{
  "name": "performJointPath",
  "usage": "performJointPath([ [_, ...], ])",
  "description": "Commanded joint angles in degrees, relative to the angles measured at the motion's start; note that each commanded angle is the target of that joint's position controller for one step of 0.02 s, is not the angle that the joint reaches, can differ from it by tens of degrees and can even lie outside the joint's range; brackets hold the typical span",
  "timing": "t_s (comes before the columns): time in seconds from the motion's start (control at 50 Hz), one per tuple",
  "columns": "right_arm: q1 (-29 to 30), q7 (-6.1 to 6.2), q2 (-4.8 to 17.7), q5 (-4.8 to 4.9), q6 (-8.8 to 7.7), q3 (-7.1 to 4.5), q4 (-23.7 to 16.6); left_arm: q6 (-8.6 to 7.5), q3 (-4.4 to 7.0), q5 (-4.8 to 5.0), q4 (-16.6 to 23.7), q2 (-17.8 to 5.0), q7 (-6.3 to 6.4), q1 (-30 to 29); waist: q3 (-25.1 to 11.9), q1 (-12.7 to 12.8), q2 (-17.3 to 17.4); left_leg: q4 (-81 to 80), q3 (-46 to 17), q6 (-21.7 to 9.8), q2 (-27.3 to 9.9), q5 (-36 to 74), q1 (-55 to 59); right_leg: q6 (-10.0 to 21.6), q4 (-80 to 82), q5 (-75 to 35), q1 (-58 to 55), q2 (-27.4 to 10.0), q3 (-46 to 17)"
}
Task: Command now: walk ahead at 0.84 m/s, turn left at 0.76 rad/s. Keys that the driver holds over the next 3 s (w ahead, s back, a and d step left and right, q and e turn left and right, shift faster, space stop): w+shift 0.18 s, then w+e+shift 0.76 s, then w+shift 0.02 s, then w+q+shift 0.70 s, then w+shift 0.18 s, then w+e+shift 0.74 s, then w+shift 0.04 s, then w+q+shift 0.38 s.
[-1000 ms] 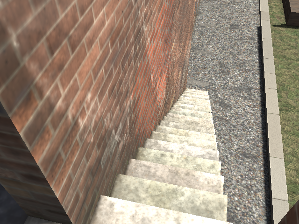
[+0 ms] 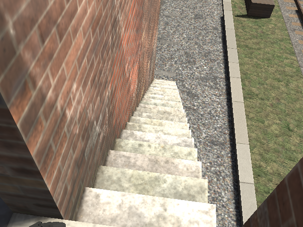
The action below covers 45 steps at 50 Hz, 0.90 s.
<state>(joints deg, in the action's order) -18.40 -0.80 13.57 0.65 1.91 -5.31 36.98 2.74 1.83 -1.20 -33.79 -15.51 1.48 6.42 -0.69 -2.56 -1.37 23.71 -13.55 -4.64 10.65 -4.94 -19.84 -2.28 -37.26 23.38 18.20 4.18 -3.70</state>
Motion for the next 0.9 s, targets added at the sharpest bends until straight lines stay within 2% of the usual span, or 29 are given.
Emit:
performJointPath([
  [0.02,13.0,-0.40,6.0,-0.89,-0.35,-2.44,-7.0,-1.65,2.80,-1.21,-2.5,-8.7,2.23,19.7,2.4,11.8,10.4,-7.9,-3.4,9.8,0.2,-15.4,-19.5,4.4,25.8,-8.7,-33.9,2.1,11.4],
  [0.04,6.8,0.04,2.3,0.05,-0.28,-1.79,-4.9,-2.87,3.11,-1.37,-2.1,-10.6,2.94,15.6,0.5,8.7,-8.3,18.8,3.1,8.7,4.1,-23.8,-27.5,5.2,22.5,-4.6,-38.9,-11.6,-1.9],
  [0.06,11.3,0.28,2.4,0.09,-1.36,-0.82,-9.8,-3.55,3.60,-2.25,2.4,-13.7,2.65,3.6,0.7,5.6,-15.2,32.3,4.2,4.1,-1.8,-19.1,-38.2,11.4,24.1,13.5,-25.8,-28.2,-26.1],
  [0.08,14.2,-0.39,6.0,-0.74,-2.19,-0.66,-11.0,-4.22,3.54,-2.74,1.7,-11.3,1.68,0.7,1.4,3.1,-5.8,39.2,2.2,3.6,-7.4,-12.4,-35.1,15.6,25.3,15.0,-17.3,-30.6,-29.3],
  [0.1,12.5,-1.33,6.6,-1.51,-2.49,-0.61,-9.9,-5.19,2.60,-2.71,1.7,-8.4,0.82,-1.1,0.8,1.1,-2.3,43.0,2.2,3.3,-6.6,-9.1,-31.8,14.3,25.0,11.6,-14.1,-26.2,-24.5],
  [0.14,6.6,-2.20,7.9,-2.75,-2.09,-0.80,-6.6,-6.46,2.02,-2.56,0.5,-7.8,0.66,1.1,-2.9,-0.5,-2.0,49.4,5.7,3.5,-6.4,-6.6,-27.5,12.8,25.3,7.5,-13.7,-20.4,-15.6],
  [0.18,10.4,-2.88,7.0,-2.82,-1.37,0.13,-7.8,-6.84,2.14,-2.16,-1.8,-8.5,-0.14,6.2,2.7,2.5,-4.0,47.7,6.4,3.3,-7.0,-4.0,-30.2,12.2,27.1,6.0,-12.6,-17.1,-10.4],
  [0.26,17.2,-4.85,6.8,-3.51,-1.88,1.83,-9.7,-6.96,2.58,-0.06,-5.2,-10.1,-0.58,11.5,5.2,5.2,-6.3,25.1,12.9,4.2,-11.8,-2.6,-20.7,12.6,30.5,3.4,-11.3,-14.6,-7.4],
  [0.34,18.0,-5.61,5.8,-2.31,-4.23,2.13,-8.7,-5.14,3.51,0.28,-8.8,-13.8,-1.88,14.7,7.4,5.9,-8.0,9.0,16.9,2.5,-9.9,-15.3,-0.9,13.6,31.1,-6.2,-5.3,-16.6,-5.6],
  [0.38,2.0,-3.26,7.7,-2.49,-5.94,0.77,-2.7,-5.05,3.29,0.26,-10.4,-13.0,-2.47,14.0,0.1,-2.7,-1.8,2.7,17.0,1.8,-7.1,-12.2,20.2,13.1,8.7,-27.0,-1.0,-12.6,-1.1],
  [0.4,-11.3,-1.95,12.0,-3.26,-6.55,-0.67,0.1,-5.56,2.66,-0.38,-9.4,-10.7,-2.87,11.2,-8.3,-9.8,5.4,3.1,8.3,0.8,-15.9,-20.7,38.3,11.7,-10.4,-19.2,12.1,-7.9,1.8],
  [0.42,-17.2,-0.56,18.9,-4.78,-7.05,-1.55,-0.1,-6.25,0.46,1.03,-4.0,-2.1,-2.97,7.8,-13.5,-11.3,24.2,-6.8,-17.1,-0.9,-33.6,-46.0,44.3,10.1,-28.9,9.6,27.6,-1.6,2.4],
  [0.44,-12.1,0.74,16.7,-4.39,-6.98,-1.11,-0.8,-6.01,1.76,1.86,-2.7,-7.1,-2.60,1.3,-7.6,-11.1,14.3,-9.6,-23.3,-2.0,-33.4,-45.3,34.0,10.1,-34.0,3.9,31.8,-2.0,-5.0],
  [0.46,-6.7,1.03,13.6,-4.00,-7.06,-0.05,-0.5,-5.78,2.12,1.87,-2.2,-7.9,-2.99,-0.1,-1.6,-7.0,9.9,-8.5,-15.7,-1.6,-32.9,-38.2,28.7,9.8,-34.1,-2.9,33.4,-5.8,-4.3],
  [0.52,-1.5,1.88,7.7,-1.82,-8.79,1.65,0.2,-2.95,2.01,-0.77,-3.3,-7.3,-5.07,1.9,2.3,-0.7,9.0,-13.7,-2.6,0.4,-29.1,-27.2,18.0,6.4,-30.4,-9.2,27.8,-10.0,-2.4],
  [0.58,-0.8,2.58,6.2,-0.69,-10.20,2.14,3.3,-1.45,1.12,-0.11,-1.0,-4.0,-5.98,-0.2,7.4,2.5,9.5,-19.1,11.7,0.7,-24.3,-10.1,10.9,5.2,-18.6,-19.7,22.9,-9.9,-0.8],
  [0.6,-2.2,3.53,5.8,-0.74,-10.83,2.55,4.4,-1.14,1.06,-1.08,-0.3,-3.9,-6.62,-1.3,7.8,2.9,6.8,-19.2,14.3,1.1,-23.1,-7.6,8.5,5.6,-14.2,-22.9,19.7,-8.4,-0.2],
  [0.64,-3.1,4.16,8.1,-0.84,-11.53,1.57,6.4,-1.24,0.66,-1.29,0.4,-3.3,-7.03,-3.0,8.2,3.7,6.9,-18.7,20.3,1.1,-23.1,-0.7,8.4,7.4,-12.0,-26.5,15.6,-7.9,4.4],
  [0.66,-3.6,4.28,8.2,-2.03,-11.94,1.24,7.2,-1.17,1.72,-2.04,-1.1,-5.2,-6.89,-0.8,6.2,4.5,5.7,-13.7,21.9,0.4,-24.7,7.6,12.0,8.5,-18.1,-31.9,15.5,-7.6,6.3],
  [0.68,-2.3,4.20,9.7,-2.27,-11.75,1.01,7.2,-0.81,2.67,-2.44,1.3,-8.3,-7.61,-4.7,5.0,5.0,-1.1,-11.0,25.3,0.9,-25.0,13.2,13.0,9.6,-18.1,-32.2,14.7,-7.0,7.4],
  [0.7,-0.3,4.26,11.9,-2.43,-11.38,0.46,6.2,-0.49,2.66,-2.46,1.6,-9.7,-6.74,-1.5,2.4,6.6,-4.2,-7.3,26.7,0.8,-25.3,16.8,12.8,10.8,-18.0,-31.6,9.3,-5.1,10.4],
  [0.72,-6.0,5.88,11.7,-1.37,-11.85,-0.60,8.5,-0.16,3.63,-2.12,2.0,-9.2,-6.38,-0.2,2.1,5.1,-3.3,-5.1,24.7,2.9,-27.2,6.6,25.6,11.8,-11.3,-47.4,21.3,-9.7,1.4],
  [0.76,-7.1,7.66,12.4,-2.12,-11.45,-1.08,10.6,0.57,4.27,-3.65,2.2,-9.6,-6.37,2.9,5.2,4.7,2.0,-2.0,25.9,5.8,-28.4,9.0,34.3,11.8,-9.1,-44.4,28.2,-8.9,2.0],
  [0.78,-0.3,8.10,13.8,-2.93,-8.94,-1.45,9.0,0.03,4.18,-1.35,0.1,-8.7,-6.45,10.2,6.5,7.4,7.6,3.1,28.0,8.2,-26.9,19.5,31.1,12.6,-5.4,-39.6,22.6,-7.7,1.6],
  [0.8,5.6,6.18,13.6,-3.41,-7.09,-1.00,7.0,-1.48,5.44,0.99,-2.7,-11.4,-5.39,18.4,1.4,11.3,8.7,12.3,29.9,6.8,-24.0,31.7,28.7,14.0,-6.2,-36.3,10.0,-5.4,8.3],
  [0.82,1.7,6.03,10.3,-3.15,-6.90,0.43,9.7,-1.51,4.84,1.27,-5.2,-7.8,-6.21,19.9,-0.1,10.8,3.4,20.2,34.8,7.4,-24.0,19.3,23.4,12.8,2.2,-54.3,0.5,-6.6,7.7],
  [0.86,5.4,6.56,7.4,-2.45,-6.39,2.00,11.3,-2.23,4.99,0.48,-13.5,-7.1,-4.58,36.8,-1.8,15.7,4.8,41.9,31.6,5.0,-23.9,21.4,18.5,12.8,4.4,-56.5,-13.8,-5.6,10.0],
  [0.88,4.8,5.76,5.3,-1.91,-5.63,2.92,10.4,-2.37,5.92,1.04,-15.8,-8.2,-3.55,37.2,1.8,14.5,-0.3,50.8,30.9,4.0,-20.3,18.2,13.0,11.6,8.5,-53.8,-16.4,-2.5,11.7],
  [0.9,5.8,5.51,6.7,-0.99,-6.08,2.53,9.9,-3.02,6.31,-0.12,-16.6,-8.0,-3.17,38.2,8.9,15.8,-7.7,66.0,31.8,5.1,-17.8,-10.1,-4.7,13.0,13.9,-55.1,-22.4,-3.0,8.4],
])
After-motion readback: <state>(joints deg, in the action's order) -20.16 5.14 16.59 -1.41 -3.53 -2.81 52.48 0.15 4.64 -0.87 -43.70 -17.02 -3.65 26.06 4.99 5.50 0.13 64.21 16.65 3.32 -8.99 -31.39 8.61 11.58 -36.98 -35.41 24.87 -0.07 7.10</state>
